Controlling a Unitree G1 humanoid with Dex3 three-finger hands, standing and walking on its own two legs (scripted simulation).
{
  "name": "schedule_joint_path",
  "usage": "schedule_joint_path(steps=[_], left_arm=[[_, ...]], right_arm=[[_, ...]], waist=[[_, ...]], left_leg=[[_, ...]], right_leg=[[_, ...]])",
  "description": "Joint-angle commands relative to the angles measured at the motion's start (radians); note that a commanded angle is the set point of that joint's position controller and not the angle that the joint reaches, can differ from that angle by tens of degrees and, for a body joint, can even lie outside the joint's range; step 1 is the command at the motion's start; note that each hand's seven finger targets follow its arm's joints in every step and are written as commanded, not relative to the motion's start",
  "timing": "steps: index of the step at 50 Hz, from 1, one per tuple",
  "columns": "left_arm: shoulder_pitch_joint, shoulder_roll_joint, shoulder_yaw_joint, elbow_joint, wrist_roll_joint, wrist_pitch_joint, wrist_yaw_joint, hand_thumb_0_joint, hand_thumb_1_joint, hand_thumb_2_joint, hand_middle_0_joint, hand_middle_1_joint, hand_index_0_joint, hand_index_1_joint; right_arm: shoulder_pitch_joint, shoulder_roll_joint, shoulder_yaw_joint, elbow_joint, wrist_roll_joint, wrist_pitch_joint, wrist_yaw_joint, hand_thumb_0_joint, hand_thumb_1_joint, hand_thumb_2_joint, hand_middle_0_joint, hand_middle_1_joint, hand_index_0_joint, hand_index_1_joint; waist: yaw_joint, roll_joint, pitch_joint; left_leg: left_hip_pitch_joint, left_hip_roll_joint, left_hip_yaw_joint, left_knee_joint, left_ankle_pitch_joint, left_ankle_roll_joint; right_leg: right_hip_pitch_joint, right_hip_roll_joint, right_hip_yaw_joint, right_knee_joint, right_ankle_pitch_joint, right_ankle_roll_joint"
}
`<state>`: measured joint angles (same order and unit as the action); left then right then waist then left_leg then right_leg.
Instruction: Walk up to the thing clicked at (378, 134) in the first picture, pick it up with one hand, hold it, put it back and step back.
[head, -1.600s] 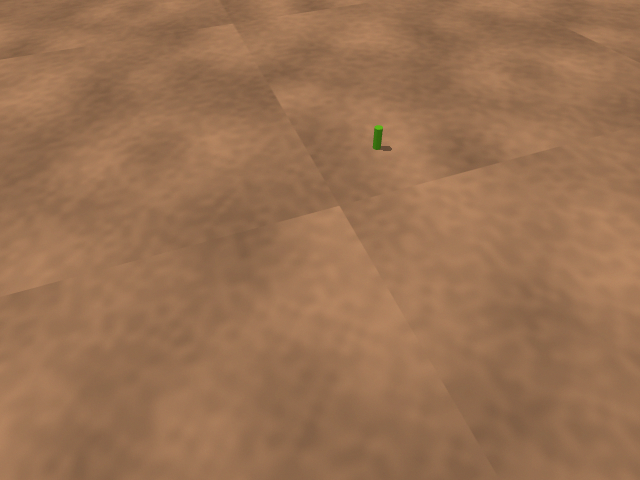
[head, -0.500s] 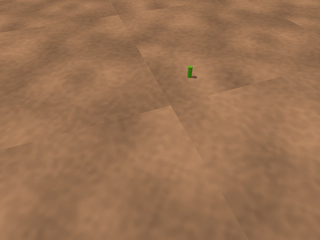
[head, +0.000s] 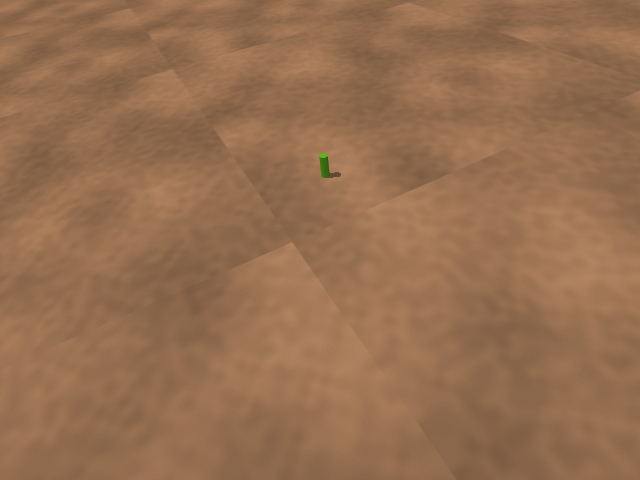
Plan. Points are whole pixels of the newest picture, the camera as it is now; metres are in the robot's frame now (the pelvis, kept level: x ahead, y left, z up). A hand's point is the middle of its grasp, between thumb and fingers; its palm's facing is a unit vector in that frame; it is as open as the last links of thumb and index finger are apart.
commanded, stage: walk up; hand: left
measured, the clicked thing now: (324, 165) +1.74 +0.12 -0.70
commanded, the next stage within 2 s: none
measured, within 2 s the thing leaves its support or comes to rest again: neither
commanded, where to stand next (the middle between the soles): +1.35 -0.08 m, yaw -6 degrees
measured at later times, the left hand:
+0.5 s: hand (184, 357) +0.37 +0.29 -0.14, palm faces -0.15 -0.92 -0.35, open 7.4 cm
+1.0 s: hand (238, 249) +0.61 +0.23 -0.11, palm faces -0.11 -0.91 -0.39, open 7.4 cm
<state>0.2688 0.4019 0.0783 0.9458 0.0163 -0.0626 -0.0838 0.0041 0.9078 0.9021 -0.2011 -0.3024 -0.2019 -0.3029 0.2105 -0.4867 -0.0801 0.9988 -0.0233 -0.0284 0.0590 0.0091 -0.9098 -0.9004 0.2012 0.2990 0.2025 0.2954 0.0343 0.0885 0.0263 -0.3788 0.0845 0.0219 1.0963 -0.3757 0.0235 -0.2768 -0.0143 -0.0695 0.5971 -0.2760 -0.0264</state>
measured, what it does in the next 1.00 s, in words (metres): walks ahead: left foot, then right foot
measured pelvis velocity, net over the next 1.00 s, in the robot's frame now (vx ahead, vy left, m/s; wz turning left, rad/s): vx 0.53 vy -0.04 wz -0.11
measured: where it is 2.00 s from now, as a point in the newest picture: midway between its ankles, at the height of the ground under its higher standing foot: (366, 286)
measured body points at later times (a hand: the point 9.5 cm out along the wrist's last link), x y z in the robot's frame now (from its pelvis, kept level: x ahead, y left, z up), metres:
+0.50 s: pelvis +0.27 +0.02 +0.01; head +0.29 +0.04 +0.46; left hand +0.38 +0.34 -0.11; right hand +0.32 -0.30 -0.08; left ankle +0.30 +0.15 -0.73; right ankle +0.25 -0.12 -0.66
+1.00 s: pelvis +0.53 -0.04 +0.01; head +0.54 -0.06 +0.46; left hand +0.61 +0.28 -0.09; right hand +0.58 -0.36 -0.11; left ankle +0.64 +0.11 -0.69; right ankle +0.50 -0.15 -0.73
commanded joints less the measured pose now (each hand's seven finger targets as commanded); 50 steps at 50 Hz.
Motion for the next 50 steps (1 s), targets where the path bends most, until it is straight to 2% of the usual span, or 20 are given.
schedule_joint_path(steps=[1,6,10,12,14,15,16,17,19,22,25,27,32,34,35,36,37,39,43,50], left_arm=[[-0.024,0.301,0.064,-0.087,-0.015,-0.038,0.029,0.0,0.9,0.9,-0.2,-0.3,-0.2,-0.3],[0.005,0.312,0.068,-0.122,-0.008,-0.05,0.03,0.0,0.9,0.9,-0.2,-0.3,-0.2,-0.3],[0.004,0.314,0.064,-0.135,-0.006,-0.055,0.034,0.0,0.9,0.9,-0.2,-0.3,-0.2,-0.3],[-0.003,0.31,0.058,-0.129,-0.009,-0.05,0.036,0.0,0.9,0.9,-0.2,-0.3,-0.2,-0.3],[0.013,0.289,0.045,-0.134,-0.008,-0.046,0.038,0.0,0.9,0.9,-0.2,-0.3,-0.2,-0.3],[0.07,0.236,0.025,-0.134,-0.014,-0.041,0.043,0.0,0.9,0.9,-0.2,-0.3,-0.2,-0.3],[0.094,0.161,0.003,-0.154,-0.037,-0.039,0.049,0.0,0.9,0.9,-0.2,-0.3,-0.2,-0.3],[0.086,0.238,0.018,-0.149,-0.033,-0.042,0.061,0.0,0.9,0.9,-0.2,-0.3,-0.2,-0.3],[0.022,0.265,0.01,-0.131,-0.032,-0.048,0.059,0.0,0.9,0.9,-0.2,-0.3,-0.2,-0.3],[0.066,0.238,0.014,-0.094,-0.032,-0.034,0.031,0.0,0.9,0.9,-0.2,-0.3,-0.2,-0.3],[-0.027,0.21,0.011,-0.128,-0.022,-0.026,0.008,0.0,0.9,0.9,-0.2,-0.3,-0.2,-0.3],[-0.085,0.205,0.014,-0.137,-0.011,-0.024,-0.005,0.0,0.9,0.9,-0.2,-0.3,-0.2,-0.3],[-0.084,0.204,0.032,-0.111,-0.01,-0.023,-0.012,0.0,0.9,0.9,-0.2,-0.3,-0.2,-0.3],[0.023,0.243,0.054,-0.076,-0.007,-0.029,0.002,0.0,0.9,0.9,-0.2,-0.3,-0.2,-0.3],[0.124,0.296,0.076,-0.054,-0.003,-0.039,0.015,0.0,0.9,0.9,-0.2,-0.3,-0.2,-0.3],[0.199,0.395,0.1,-0.065,-0.004,-0.047,0.033,0.0,0.9,0.9,-0.2,-0.3,-0.2,-0.3],[0.175,0.424,0.093,-0.075,-0.023,-0.045,0.035,0.0,0.9,0.9,-0.2,-0.3,-0.2,-0.3],[0.058,0.359,0.073,-0.106,-0.036,-0.047,0.046,0.0,0.9,0.9,-0.2,-0.3,-0.2,-0.3],[-0.014,0.276,0.046,-0.126,-0.027,-0.058,0.05,0.0,0.9,0.9,-0.2,-0.3,-0.2,-0.3],[0.012,0.303,0.058,-0.152,-0.009,-0.068,0.045,0.0,0.9,0.9,-0.2,-0.3,-0.2,-0.3]], right_arm=[[0.003,-0.172,-0.047,-0.099,0.003,-0.035,0.024,0.0,-0.9,-0.9,0.2,0.3,0.2,0.3],[-0.121,-0.146,-0.049,-0.175,-0.01,-0.036,0.039,0.0,-0.9,-0.9,0.2,0.3,0.2,0.3],[-0.156,-0.123,-0.052,-0.2,-0.004,-0.053,0.038,0.0,-0.9,-0.9,0.2,0.3,0.2,0.3],[-0.121,-0.115,-0.057,-0.192,-0.004,-0.058,0.036,0.0,-0.9,-0.9,0.2,0.3,0.2,0.3],[0.043,-0.143,-0.077,-0.152,-0.006,-0.066,0.022,0.0,-0.9,-0.9,0.2,0.3,0.2,0.3],[0.182,-0.194,-0.099,-0.121,-0.021,-0.074,0.009,0.0,-0.9,-0.9,0.2,0.3,0.2,0.3],[0.28,-0.276,-0.124,-0.134,-0.037,-0.081,-0.006,0.0,-0.9,-0.9,0.2,0.3,0.2,0.3],[0.244,-0.315,-0.134,-0.149,0.008,-0.079,-0.005,0.0,-0.9,-0.9,0.2,0.3,0.2,0.3],[0.127,-0.245,-0.1,-0.185,0.025,-0.076,-0.015,0.0,-0.9,-0.9,0.2,0.3,0.2,0.3],[0.055,-0.183,-0.062,-0.201,0.024,-0.088,-0.016,0.0,-0.9,-0.9,0.2,0.3,0.2,0.3],[0.068,-0.199,-0.062,-0.212,0.014,-0.094,-0.015,0.0,-0.9,-0.9,0.2,0.3,0.2,0.3],[0.076,-0.206,-0.061,-0.214,0.013,-0.097,-0.009,0.0,-0.9,-0.9,0.2,0.3,0.2,0.3],[0.033,-0.205,-0.056,-0.218,0.022,-0.08,-0.008,0.0,-0.9,-0.9,0.2,0.3,0.2,0.3],[0.039,-0.177,-0.041,-0.22,0.019,-0.075,-0.013,0.0,-0.9,-0.9,0.2,0.3,0.2,0.3],[0.098,-0.123,-0.02,-0.219,0.016,-0.074,-0.012,0.0,-0.9,-0.9,0.2,0.3,0.2,0.3],[0.15,-0.052,0.005,-0.236,0.021,-0.071,-0.011,0.0,-0.9,-0.9,0.2,0.3,0.2,0.3],[0.101,-0.165,-0.025,-0.219,0.021,-0.06,-0.02,0.0,-0.9,-0.9,0.2,0.3,0.2,0.3],[0.061,-0.18,-0.026,-0.185,0.036,-0.059,-0.024,0.0,-0.9,-0.9,0.2,0.3,0.2,0.3],[0.14,-0.144,-0.026,-0.137,0.02,-0.043,-0.002,0.0,-0.9,-0.9,0.2,0.3,0.2,0.3],[-0.028,-0.115,-0.034,-0.2,0.004,-0.049,0.033,0.0,-0.9,-0.9,0.2,0.3,0.2,0.3]], waist=[[-0.017,-0.223,0.066],[0.016,-0.177,0.084],[0.019,-0.14,0.07],[-0.003,-0.154,0.061],[-0.087,-0.061,-0.033],[-0.139,0.068,-0.113],[-0.167,0.243,-0.187],[-0.155,0.172,-0.219],[-0.101,-0.013,-0.072],[-0.046,0.059,-0.004],[-0.058,0.073,0.028],[-0.075,0.061,0.039],[-0.024,0.024,-0.006],[0.048,-0.085,-0.061],[0.093,-0.258,-0.123],[0.098,-0.46,-0.171],[0.101,-0.345,-0.144],[0.054,-0.198,-0.036],[-0.026,-0.228,0.015],[0.014,-0.196,0.031]], left_leg=[[-0.187,0.061,-0.053,-0.108,0.114,-0.013],[-0.218,0.062,-0.019,-0.339,0.187,-0.049],[-0.072,0.057,-0.004,-0.471,0.284,-0.034],[0.032,0.019,0.053,-0.502,0.248,-0.022],[0.306,-0.054,0.089,-0.578,0.198,0.01],[0.513,-0.005,-0.009,-0.615,0.062,0.069],[0.673,0.286,-0.495,-0.729,-0.117,0.17],[0.639,0.385,-0.725,-0.858,-0.167,0.28],[0.422,0.311,-0.422,-0.83,-0.055,0.223],[0.253,0.221,-0.159,-0.843,0.181,0.176],[0.251,0.231,-0.081,-0.852,0.29,0.219],[0.217,0.206,-0.043,-0.864,0.233,0.205],[0.142,0.169,0.029,-0.759,0.142,0.143],[0.067,0.134,0.066,-0.518,0.261,0.104],[-0.046,0.046,0.118,-0.232,0.238,0.077],[-0.236,-0.073,0.099,0.04,-0.135,0.029],[-0.305,-0.058,-0.009,0.146,-0.158,0.019],[-0.313,0.007,-0.109,0.163,-0.001,0.023],[-0.168,0.033,-0.071,-0.042,0.085,-0.003],[-0.112,0.045,-0.006,-0.425,0.219,-0.023]], right_leg=[[0.056,-0.224,0.371,-0.448,-0.336,-0.151],[0.09,-0.218,0.291,-0.448,-0.273,-0.169],[0.069,-0.215,0.224,-0.394,-0.135,-0.161],[0.048,-0.2,0.179,-0.326,-0.004,-0.156],[0.003,-0.142,0.11,-0.02,0.305,-0.115],[-0.129,-0.073,0.05,0.281,0.315,-0.08],[-0.378,0.062,0.044,0.584,-0.017,-0.016],[-0.436,0.072,0.174,0.676,-0.226,-0.04],[-0.412,-0.029,0.22,0.658,-0.103,-0.027],[-0.307,-0.084,0.154,0.473,-0.053,0.003],[-0.309,-0.105,0.091,0.266,-0.053,0.032],[-0.259,-0.101,0.056,0.155,0.041,0.026],[-0.012,-0.051,-0.008,0.006,0.202,-0.002],[0.221,-0.024,-0.005,-0.024,0.146,-0.026],[0.396,-0.049,0.074,-0.101,-0.019,-0.053],[0.495,-0.335,0.551,-0.256,-0.216,-0.123],[0.425,-0.428,0.804,-0.364,-0.296,-0.22],[0.3,-0.363,0.583,-0.341,-0.124,-0.22],[0.087,-0.244,0.264,-0.351,0.067,-0.185],[0.074,-0.25,0.175,-0.351,-0.03,-0.187]])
